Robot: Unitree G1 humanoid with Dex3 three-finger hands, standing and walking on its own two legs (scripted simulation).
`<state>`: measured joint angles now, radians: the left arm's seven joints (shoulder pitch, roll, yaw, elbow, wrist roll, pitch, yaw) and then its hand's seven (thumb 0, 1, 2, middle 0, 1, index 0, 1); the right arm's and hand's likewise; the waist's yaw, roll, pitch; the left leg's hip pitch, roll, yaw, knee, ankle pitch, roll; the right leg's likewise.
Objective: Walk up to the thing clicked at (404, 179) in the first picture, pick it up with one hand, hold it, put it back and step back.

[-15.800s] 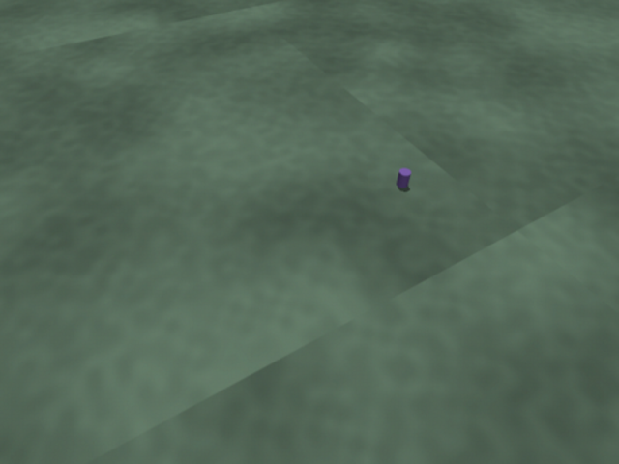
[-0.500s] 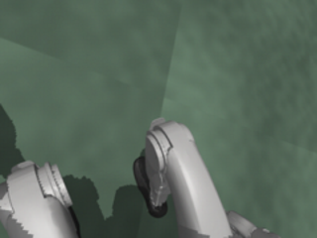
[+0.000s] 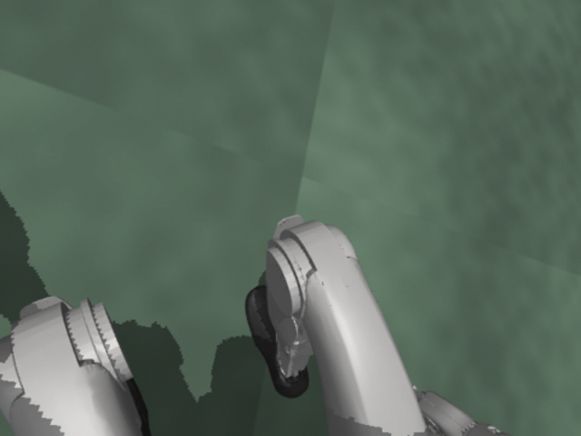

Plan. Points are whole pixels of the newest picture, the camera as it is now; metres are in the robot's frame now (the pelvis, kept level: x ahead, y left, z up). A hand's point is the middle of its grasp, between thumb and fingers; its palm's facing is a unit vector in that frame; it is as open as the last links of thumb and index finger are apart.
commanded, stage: settle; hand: left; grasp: from above
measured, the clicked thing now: out of the picture +0.44 +0.29 -0.26
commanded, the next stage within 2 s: lift in 0.78 s
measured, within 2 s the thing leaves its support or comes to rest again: leaves its support in 0.10 s
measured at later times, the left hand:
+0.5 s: hand out of the picture +0.42 +0.30 -0.15, palm faces -0.41 -0.10 -0.91, open 8.1 cm
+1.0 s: hand out of the picture +0.41 +0.30 -0.09, palm faces -0.42 -0.08 -0.90, open 8.0 cm
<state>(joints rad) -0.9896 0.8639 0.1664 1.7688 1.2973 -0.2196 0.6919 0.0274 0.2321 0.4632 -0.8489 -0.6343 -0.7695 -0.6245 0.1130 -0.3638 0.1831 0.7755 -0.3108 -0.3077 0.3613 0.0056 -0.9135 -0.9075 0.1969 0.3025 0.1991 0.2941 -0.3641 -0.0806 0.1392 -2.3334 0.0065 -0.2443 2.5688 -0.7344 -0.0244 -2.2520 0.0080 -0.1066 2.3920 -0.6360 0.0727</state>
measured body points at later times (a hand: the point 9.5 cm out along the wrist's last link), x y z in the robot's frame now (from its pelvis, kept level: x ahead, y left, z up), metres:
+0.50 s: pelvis +0.00 -0.01 +0.03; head +0.22 +0.07 +0.41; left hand +0.44 +0.30 -0.09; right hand +0.09 -0.27 -0.07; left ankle +0.06 +0.13 -0.26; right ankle +0.12 -0.13 -0.26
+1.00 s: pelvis -0.01 -0.01 +0.06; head +0.20 +0.06 +0.45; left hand +0.43 +0.30 -0.04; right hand +0.07 -0.28 -0.05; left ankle +0.06 +0.13 -0.26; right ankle +0.12 -0.13 -0.26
